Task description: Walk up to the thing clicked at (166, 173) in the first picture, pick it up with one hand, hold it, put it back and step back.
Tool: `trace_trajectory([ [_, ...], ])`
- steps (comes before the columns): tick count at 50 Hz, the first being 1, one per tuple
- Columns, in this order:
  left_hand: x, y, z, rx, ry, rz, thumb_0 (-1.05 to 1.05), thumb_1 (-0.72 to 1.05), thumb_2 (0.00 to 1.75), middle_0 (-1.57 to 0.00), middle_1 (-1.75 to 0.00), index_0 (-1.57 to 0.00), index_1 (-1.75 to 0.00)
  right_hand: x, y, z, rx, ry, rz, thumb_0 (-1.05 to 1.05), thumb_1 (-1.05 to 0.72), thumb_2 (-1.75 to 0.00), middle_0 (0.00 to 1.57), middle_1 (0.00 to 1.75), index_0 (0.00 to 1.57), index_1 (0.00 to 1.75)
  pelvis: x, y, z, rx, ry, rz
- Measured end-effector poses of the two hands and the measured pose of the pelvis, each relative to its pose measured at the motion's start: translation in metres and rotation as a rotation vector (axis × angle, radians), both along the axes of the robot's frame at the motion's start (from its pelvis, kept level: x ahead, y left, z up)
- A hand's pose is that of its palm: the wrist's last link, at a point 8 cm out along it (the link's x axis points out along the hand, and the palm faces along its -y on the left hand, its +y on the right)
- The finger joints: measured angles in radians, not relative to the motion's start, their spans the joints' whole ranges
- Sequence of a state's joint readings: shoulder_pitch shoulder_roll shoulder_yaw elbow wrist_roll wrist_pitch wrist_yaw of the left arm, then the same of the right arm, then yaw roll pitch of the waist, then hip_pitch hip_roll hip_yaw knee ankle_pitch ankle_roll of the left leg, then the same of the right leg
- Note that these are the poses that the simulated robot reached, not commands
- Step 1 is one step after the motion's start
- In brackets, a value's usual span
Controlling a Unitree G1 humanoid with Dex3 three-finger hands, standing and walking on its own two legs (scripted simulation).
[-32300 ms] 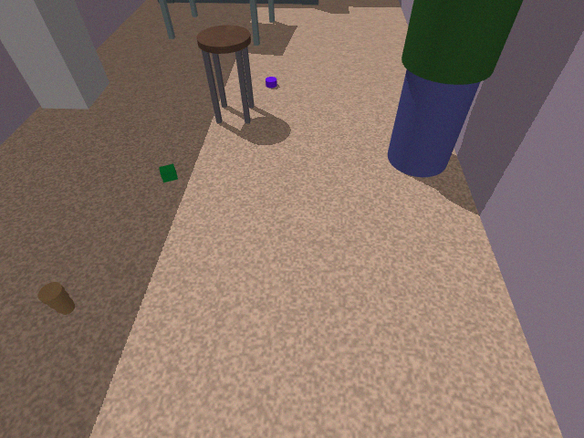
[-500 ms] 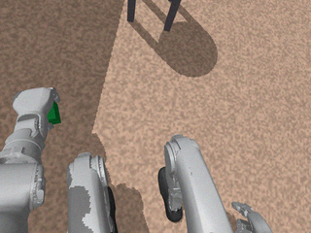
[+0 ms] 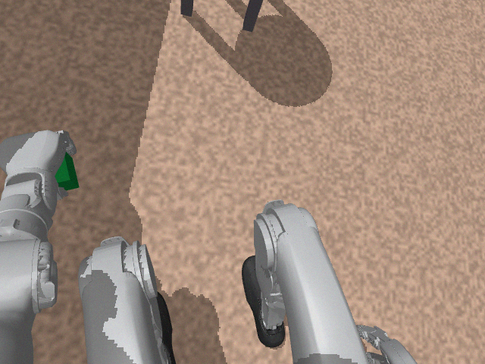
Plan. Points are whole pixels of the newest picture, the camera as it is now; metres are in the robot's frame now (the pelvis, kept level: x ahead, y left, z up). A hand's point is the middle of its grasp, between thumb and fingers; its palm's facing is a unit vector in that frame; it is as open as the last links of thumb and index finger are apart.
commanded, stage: lower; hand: left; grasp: from above
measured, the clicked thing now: (48, 173) +0.47 +0.26 -0.20
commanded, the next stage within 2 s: rest in 0.34 s
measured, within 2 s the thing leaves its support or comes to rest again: rests again in 1.36 s
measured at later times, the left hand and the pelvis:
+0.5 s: hand (62, 179) +0.46 +0.25 -0.23, palm faces -0.46 -0.07 -0.88, open 9.2 cm; pelvis +0.01 +0.00 -0.03, yaw -2 degrees
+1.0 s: hand (69, 181) +0.47 +0.25 -0.27, palm faces -0.46 -0.11 -0.88, open 9.2 cm; pelvis +0.01 +0.01 -0.05, yaw -5 degrees
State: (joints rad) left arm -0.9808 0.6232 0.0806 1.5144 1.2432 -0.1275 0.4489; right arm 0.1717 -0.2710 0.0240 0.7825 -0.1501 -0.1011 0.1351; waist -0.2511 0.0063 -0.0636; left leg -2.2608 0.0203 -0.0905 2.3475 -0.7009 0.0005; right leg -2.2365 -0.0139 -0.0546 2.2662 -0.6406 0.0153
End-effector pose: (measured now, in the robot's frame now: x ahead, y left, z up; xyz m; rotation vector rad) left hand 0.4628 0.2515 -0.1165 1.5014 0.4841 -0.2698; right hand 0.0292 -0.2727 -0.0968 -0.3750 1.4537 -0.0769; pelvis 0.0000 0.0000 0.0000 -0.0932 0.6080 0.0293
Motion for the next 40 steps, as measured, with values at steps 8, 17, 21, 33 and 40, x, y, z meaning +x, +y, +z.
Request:
trace_trajectory([
  [8,0.002,0.001,-0.014,0.003,0.018,-0.001,-0.02,0.02,0.61,-0.76,-0.57,-0.78,-0.52,-0.002,-0.002,-0.005,-0.006,0.013,0.011,0.01,-0.9,-0.9,0.2,0.3,0.2,0.3,0.001,0.0,-0.009,-0.006,-0.004,-0.004],
  [17,0.003,0.001,-0.039,-0.014,0.017,-0.011,-0.02,0.02,0.61,-0.76,-0.56,-0.78,-0.52,-0.005,-0.003,-0.012,-0.008,0.029,0.037,0.01,-0.9,-0.89,0.2,0.3,0.2,0.3,0.002,0.0,-0.023,-0.017,-0.019,-0.009],
  [21,0.004,0.0,-0.05,-0.018,0.008,-0.012,-0.02,0.02,0.61,-0.76,-0.56,-0.78,-0.52,-0.005,-0.002,-0.016,-0.004,0.041,0.045,0.01,-0.9,-0.89,0.2,0.3,0.2,0.3,0.004,0.001,-0.028,-0.023,-0.023,-0.013],
  [33,0.01,0.003,-0.072,-0.028,-0.001,0.012,-0.02,0.02,0.61,-0.77,-0.55,-0.79,-0.52,-0.006,0.005,-0.023,0.024,0.052,0.079,0.01,-0.89,-0.89,0.2,0.3,0.2,0.3,0.006,0.002,-0.04,-0.041,-0.035,-0.023],
  [40,0.011,0.003,-0.085,-0.039,0.007,0.01,-0.02,0.02,0.61,-0.76,-0.56,-0.79,-0.52,-0.01,0.005,-0.021,0.024,0.062,0.101,0.0,-0.89,-0.89,0.2,0.3,0.2,0.3,0.007,0.003,-0.046,-0.055,-0.048,-0.029],
])
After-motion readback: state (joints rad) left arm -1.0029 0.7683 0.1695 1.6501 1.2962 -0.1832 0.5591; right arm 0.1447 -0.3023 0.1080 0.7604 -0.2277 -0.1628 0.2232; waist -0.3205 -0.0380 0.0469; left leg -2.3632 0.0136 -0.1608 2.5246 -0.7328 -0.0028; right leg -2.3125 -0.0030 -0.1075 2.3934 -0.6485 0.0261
